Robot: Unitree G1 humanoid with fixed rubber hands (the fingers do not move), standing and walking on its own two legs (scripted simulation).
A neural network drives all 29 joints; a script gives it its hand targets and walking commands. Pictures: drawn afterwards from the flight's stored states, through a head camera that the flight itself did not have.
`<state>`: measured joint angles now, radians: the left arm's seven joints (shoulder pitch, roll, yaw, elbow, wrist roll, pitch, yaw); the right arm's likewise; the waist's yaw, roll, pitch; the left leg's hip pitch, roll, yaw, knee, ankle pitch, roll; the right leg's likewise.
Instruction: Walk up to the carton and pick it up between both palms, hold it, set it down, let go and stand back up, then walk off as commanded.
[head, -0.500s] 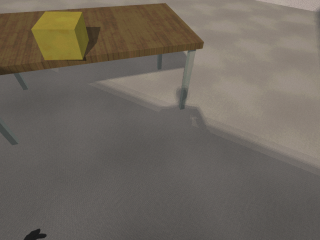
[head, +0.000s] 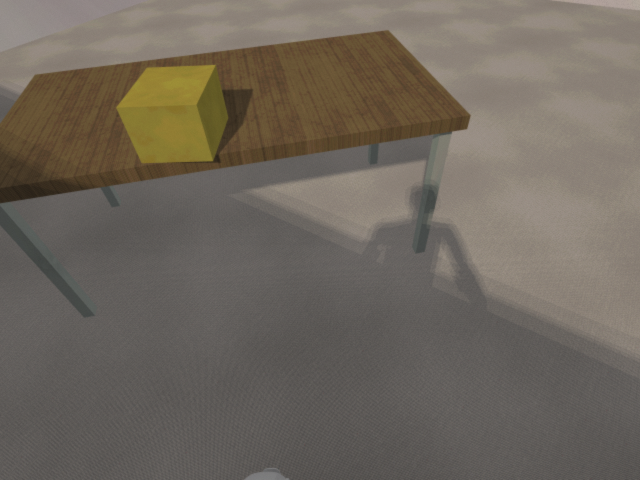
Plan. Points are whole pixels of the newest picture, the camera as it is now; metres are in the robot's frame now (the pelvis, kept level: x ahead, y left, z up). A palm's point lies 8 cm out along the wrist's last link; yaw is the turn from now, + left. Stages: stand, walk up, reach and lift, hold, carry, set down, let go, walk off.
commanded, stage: walk up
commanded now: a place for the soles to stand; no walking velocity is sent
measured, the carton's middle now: (179, 113) +1.05 +0.38 -0.04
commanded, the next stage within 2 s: none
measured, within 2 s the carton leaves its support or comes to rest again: neither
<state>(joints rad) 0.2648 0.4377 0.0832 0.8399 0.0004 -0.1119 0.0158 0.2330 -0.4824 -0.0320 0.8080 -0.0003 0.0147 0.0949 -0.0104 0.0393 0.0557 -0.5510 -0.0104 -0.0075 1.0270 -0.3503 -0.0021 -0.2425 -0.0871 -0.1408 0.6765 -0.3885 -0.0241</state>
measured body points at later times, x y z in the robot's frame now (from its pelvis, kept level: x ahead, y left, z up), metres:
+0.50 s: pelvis +0.13 +0.10 -0.01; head +0.15 +0.09 +0.44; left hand +0.20 +0.45 -0.09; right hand +0.25 -0.22 -0.11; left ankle +0.15 +0.18 -0.72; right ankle +0.20 -0.02 -0.68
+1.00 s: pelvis +0.26 +0.11 +0.00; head +0.27 +0.07 +0.45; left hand +0.32 +0.47 -0.06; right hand +0.39 -0.21 -0.12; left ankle +0.32 +0.26 -0.66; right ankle +0.26 -0.01 -0.72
